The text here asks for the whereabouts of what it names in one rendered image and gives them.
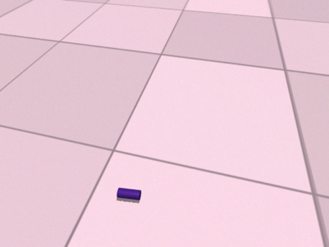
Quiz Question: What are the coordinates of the can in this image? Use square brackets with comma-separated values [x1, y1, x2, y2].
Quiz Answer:
[117, 188, 141, 200]

